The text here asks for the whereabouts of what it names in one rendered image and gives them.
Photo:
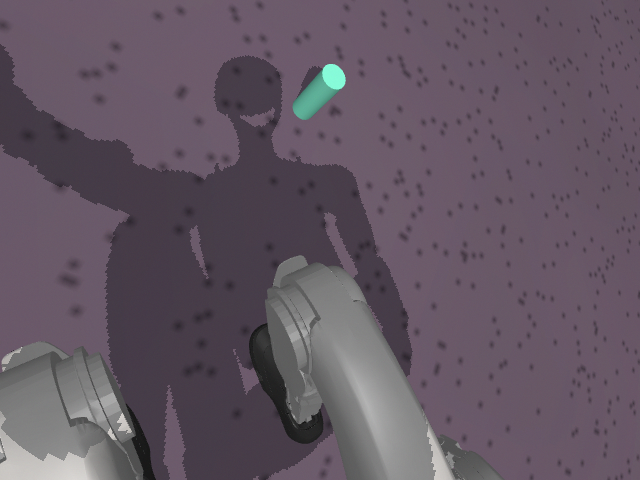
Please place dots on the right robot foot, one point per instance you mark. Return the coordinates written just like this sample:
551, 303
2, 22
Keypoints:
273, 384

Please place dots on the left robot foot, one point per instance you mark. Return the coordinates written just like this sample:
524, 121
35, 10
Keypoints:
142, 448

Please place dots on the right robot hand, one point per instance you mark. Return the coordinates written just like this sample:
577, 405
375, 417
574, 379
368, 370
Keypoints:
468, 465

